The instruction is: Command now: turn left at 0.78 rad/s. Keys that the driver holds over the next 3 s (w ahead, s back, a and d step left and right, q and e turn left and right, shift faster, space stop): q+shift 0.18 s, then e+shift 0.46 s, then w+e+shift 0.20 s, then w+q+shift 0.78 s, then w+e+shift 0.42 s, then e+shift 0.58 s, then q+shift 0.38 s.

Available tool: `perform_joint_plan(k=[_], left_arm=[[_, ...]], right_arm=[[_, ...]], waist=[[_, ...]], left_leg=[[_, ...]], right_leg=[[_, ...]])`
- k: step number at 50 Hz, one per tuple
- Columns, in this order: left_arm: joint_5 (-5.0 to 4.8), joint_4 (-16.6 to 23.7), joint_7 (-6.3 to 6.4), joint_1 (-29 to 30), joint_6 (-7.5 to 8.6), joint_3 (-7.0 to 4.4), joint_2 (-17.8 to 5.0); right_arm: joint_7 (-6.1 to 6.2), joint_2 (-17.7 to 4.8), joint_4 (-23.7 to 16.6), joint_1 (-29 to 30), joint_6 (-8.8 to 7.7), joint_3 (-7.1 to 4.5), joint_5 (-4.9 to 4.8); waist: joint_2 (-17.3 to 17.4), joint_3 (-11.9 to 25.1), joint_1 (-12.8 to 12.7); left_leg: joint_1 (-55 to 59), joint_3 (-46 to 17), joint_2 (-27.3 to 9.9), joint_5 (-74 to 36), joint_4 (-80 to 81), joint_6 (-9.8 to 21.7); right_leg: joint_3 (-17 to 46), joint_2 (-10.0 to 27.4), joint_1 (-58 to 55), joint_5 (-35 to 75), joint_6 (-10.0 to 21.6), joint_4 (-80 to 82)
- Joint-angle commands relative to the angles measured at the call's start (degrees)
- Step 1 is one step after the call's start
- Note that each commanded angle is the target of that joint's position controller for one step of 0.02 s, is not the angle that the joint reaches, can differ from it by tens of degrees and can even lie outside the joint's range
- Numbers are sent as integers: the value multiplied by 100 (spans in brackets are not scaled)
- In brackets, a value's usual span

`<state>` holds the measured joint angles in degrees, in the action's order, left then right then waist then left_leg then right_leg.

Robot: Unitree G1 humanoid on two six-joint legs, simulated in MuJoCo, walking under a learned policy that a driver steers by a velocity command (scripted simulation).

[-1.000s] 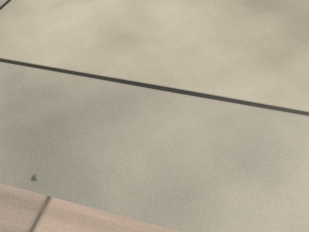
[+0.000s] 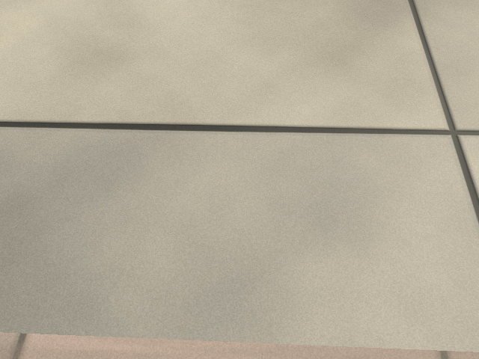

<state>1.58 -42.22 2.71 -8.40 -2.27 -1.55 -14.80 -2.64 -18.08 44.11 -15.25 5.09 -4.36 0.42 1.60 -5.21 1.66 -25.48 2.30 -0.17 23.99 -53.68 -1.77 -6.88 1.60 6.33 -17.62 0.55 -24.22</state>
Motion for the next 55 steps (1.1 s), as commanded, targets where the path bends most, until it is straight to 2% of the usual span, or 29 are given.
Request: perform_joint_plan(k=[1, 4, 5, 6, 7, 8, 9, 10, 11, 12, 13, 16, 17, 20, 24, 32, 33, 34, 35, 36, 37, 38, 39, 40, 42, 45, 51, 53, 55], left_arm=[[12, 250, -58, -86, 101, -284, -1000], [-56, 247, -148, -118, 143, -350, -1134], [-111, 249, -178, -98, 149, -365, -1149], [-149, 213, -217, -163, 155, -375, -1131], [-148, 357, -252, -355, 158, -324, -945], [1, 850, -218, 129, 51, -184, -551], [73, 781, -163, 305, -10, -205, -762], [-36, 667, -146, 181, -11, -212, -779], [-89, 495, -143, 66, 13, -227, -821], [-37, 367, -143, -131, 3, -256, -900], [5, 175, -174, -458, -37, -257, -911], [-115, -81, -290, -729, -155, -161, -603], [-131, -124, -316, -687, -181, -140, -551], [-80, -73, -362, -478, -198, -260, -845], [-50, 14, -434, -390, -174, -284, -757], [-170, 379, -537, -402, -167, -290, -540], [-181, 423, -558, -433, -168, -297, -560], [-157, 462, -610, -424, -172, -319, -625], [-121, 407, -674, -655, -158, -364, -709], [-98, 96, -682, -1416, -109, -465, -925], [-78, -130, -618, -2322, -17, -670, -1606], [-66, 49, -554, -2221, 56, -617, -1585], [-84, 92, -440, -1805, 50, -537, -1365], [-92, 172, -381, -1484, 87, -491, -1258], [-116, 238, -342, -1272, 224, -478, -1234], [-149, 15, -363, -1548, 495, -357, -937], [-41, -272, -382, -2023, 727, -295, -987], [4, -377, -328, -2002, 801, -253, -980], [29, -466, -278, -1775, 845, -219, -1019]], right_arm=[[-88, -238, -694, 404, -56, -26, -18], [-69, -304, -826, 406, -54, -67, -18], [-38, -314, -815, 255, -74, -91, 16], [39, -418, -686, -184, -141, -145, 87], [152, -1205, -686, -526, -226, -336, 153], [138, -1895, -729, -858, -269, -504, -24], [121, -1624, -697, -939, -270, -485, -104], [172, -1278, -754, -476, -234, -362, -63], [229, -883, -830, 77, -199, -220, -28], [284, -639, -888, 435, -202, -121, -50], [305, -466, -909, 607, -221, -31, -10], [327, -128, -742, 575, -374, 180, 70], [355, -148, -674, 559, -406, 206, 120], [432, -578, -518, 405, -371, 105, 149], [470, -502, -485, 384, -349, 102, 124], [406, -564, -421, 507, -417, 4, 119], [364, -675, -429, 412, -432, -42, 144], [330, -786, -448, 397, -454, -85, 161], [320, -832, -510, 604, -467, -108, 144], [311, -682, -609, 872, -461, -70, 163], [242, -131, -932, 1316, -466, 97, 173], [201, -130, -1239, 1968, -531, 143, 331], [130, -381, -1267, 2032, -634, 92, 258], [54, -510, -1114, 1673, -739, 57, 171], [3, -641, -820, 1198, -805, 30, 298], [-54, -414, -630, 1027, -684, 112, 286], [-145, -320, -872, 1968, -659, 194, 128], [-204, -258, -972, 2134, -690, 236, 106], [-224, -192, -1022, 2029, -709, 291, 102]], waist=[[-1178, 462, -299], [-1164, 541, -261], [-997, 597, -123], [-481, 804, 160], [959, 955, 273], [1611, 1268, 365], [590, 1291, 483], [447, 882, 275], [274, 565, 28], [407, 544, -140], [474, 733, -235], [253, 835, -255], [314, 693, -191], [550, 306, -10], [299, 162, 9], [495, 623, -61], [555, 836, -20], [549, 860, -44], [411, 763, -273], [-176, 667, -631], [-1988, 496, -1071], [-1628, -19, -1203], [-919, -325, -949], [-697, -280, -642], [-481, -18, -410], [-588, 76, -417], [-643, -435, -791], [-614, -626, -774], [-615, -559, -566]], left_leg=[[146, 206, -67, -72, 750, 124], [630, 443, 56, -124, 1395, 312], [998, 456, 132, -367, 1837, 401], [1763, 159, 188, -1035, 2530, 555], [2634, -1798, -936, -2677, 3322, 954], [2734, -3865, -2171, -4670, 3439, 2056], [2815, -3410, -2016, -3825, 3427, 2199], [2404, -2746, -1838, -3248, 3490, 2066], [1969, -2140, -1413, -2914, 3588, 1738], [1763, -1735, -1120, -3058, 3592, 1506], [1662, -1357, -946, -3486, 3577, 1423], [1541, -873, -983, -3394, 3807, 1260], [1499, -789, -1006, -2897, 3924, 1202], [1682, -859, -1263, -2113, 3961, 1303], [1982, -849, -1587, -2158, 3853, 1510], [2300, -135, -1770, -4019, 2993, 1341], [2256, -127, -1851, -2761, 3132, 1250], [1912, -176, -1891, -847, 3309, 1146], [1147, -112, -1803, 1022, 3287, 955], [60, 240, -1465, 2055, 2567, 671], [-1654, 1191, -371, 1925, 152, 204], [-2885, -10, 237, 1400, -797, 158], [-3032, -489, -199, 527, -1042, 146], [-2757, -501, -294, -187, -920, 109], [-2207, -431, -367, -822, -561, -17], [-2140, -90, -436, -1534, -287, -45], [-2434, 162, -363, -2139, 594, 262], [-2227, 141, -218, -2247, 986, 487], [-1723, 381, -107, -2242, 1369, 768]], right_leg=[[342, 1501, -305, 3596, 862, 154], [159, 1644, -174, 3486, 656, -349], [-12, 1632, 30, 3292, 494, -804], [-287, 1439, 504, 2888, 211, -1762], [-571, 816, 1788, 604, -213, -3392], [211, -236, 2965, -2409, -454, -4297], [914, 39, 3084, -2112, -413, -4687], [866, 151, 3087, -1524, -323, -4686], [871, 288, 2845, -928, -274, -4313], [773, 285, 2531, -585, -253, -4083], [627, 185, 2147, -377, -256, -4117], [696, 117, 1499, -177, -236, -3395], [796, 53, 1410, -154, -223, -3026], [840, -139, 1789, -305, -160, -2856], [682, 4, 2159, -620, -178, -2840], [200, -76, 1507, -861, 29, -1776], [81, -138, 1266, -878, 140, -1540], [49, -159, 885, -873, 283, -1259], [79, -226, 154, -738, 465, -777], [555, -179, -862, -1261, 740, -210], [3301, 1281, -1704, -3275, 1458, 1018], [5334, 1866, -1358, -3863, 1934, 1765], [4773, 1777, -1018, -3568, 1901, 1723], [4283, 1474, -810, -2950, 1739, 1675], [3475, 943, -804, -1737, 1510, 1716], [2580, 657, -949, -432, 1338, 1861], [1563, 716, -1020, 655, 1046, 2324], [1152, 868, -1007, 1364, 940, 2583], [649, 934, -1113, 2863, 787, 2532]])
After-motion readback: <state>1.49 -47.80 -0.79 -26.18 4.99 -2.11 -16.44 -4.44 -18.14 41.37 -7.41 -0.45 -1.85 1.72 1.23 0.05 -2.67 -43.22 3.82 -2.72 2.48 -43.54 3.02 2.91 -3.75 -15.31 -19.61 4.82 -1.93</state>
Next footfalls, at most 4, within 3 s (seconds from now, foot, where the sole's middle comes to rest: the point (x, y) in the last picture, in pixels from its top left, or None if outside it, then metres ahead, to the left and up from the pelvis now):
0.14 left None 0.04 0.12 -0.78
0.72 right None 0.04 -0.07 -0.78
1.20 left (252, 328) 0.52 0.00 -0.78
1.64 right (291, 194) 0.97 -0.15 -0.78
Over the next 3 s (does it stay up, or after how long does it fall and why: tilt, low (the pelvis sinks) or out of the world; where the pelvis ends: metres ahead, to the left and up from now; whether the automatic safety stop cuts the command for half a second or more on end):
stays up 1.50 0.10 -0.01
